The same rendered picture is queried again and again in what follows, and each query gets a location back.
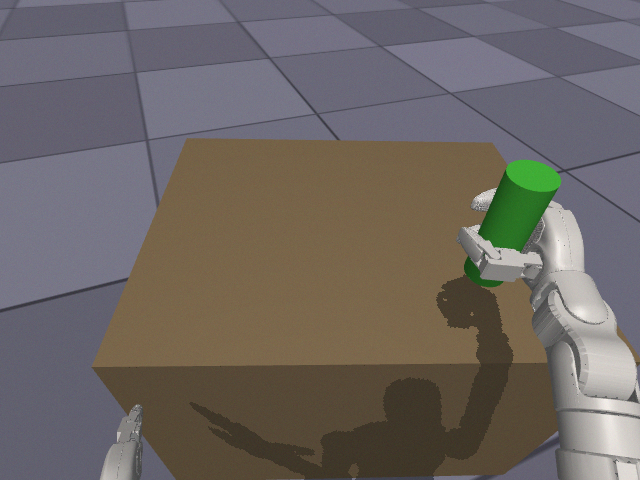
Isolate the left robot hand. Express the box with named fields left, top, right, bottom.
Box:
left=100, top=404, right=143, bottom=480

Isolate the right robot arm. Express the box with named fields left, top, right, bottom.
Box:
left=530, top=270, right=640, bottom=480

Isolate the can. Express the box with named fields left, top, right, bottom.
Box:
left=464, top=160, right=561, bottom=287

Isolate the right robot hand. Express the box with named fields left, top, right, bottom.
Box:
left=456, top=187, right=585, bottom=292

